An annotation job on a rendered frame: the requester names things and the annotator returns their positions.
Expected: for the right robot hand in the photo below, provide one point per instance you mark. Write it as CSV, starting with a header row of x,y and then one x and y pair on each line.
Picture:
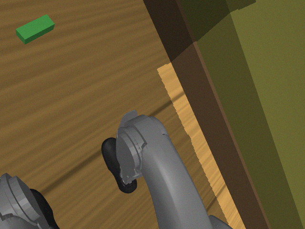
x,y
218,224

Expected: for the left robot foot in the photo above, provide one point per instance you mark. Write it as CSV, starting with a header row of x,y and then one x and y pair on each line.
x,y
45,208

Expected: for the right robot foot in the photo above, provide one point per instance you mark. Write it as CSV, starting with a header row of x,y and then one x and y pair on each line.
x,y
109,155

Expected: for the bed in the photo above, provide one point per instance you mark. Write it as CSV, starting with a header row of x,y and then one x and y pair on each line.
x,y
241,64

